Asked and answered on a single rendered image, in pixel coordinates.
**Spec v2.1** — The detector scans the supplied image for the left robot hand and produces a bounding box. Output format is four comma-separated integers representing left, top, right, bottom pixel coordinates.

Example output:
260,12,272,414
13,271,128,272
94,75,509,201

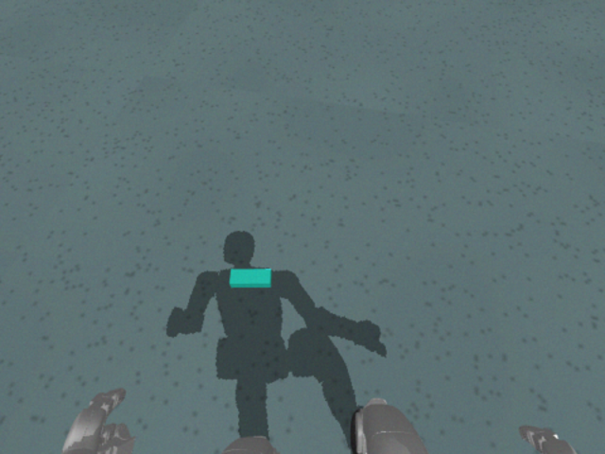
61,388,135,454

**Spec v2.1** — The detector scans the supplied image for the small box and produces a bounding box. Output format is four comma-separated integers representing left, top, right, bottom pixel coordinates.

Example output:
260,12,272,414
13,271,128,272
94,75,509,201
230,269,271,288

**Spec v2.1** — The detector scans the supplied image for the right robot hand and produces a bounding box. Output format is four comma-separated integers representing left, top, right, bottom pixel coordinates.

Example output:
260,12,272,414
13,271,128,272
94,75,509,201
519,426,577,454

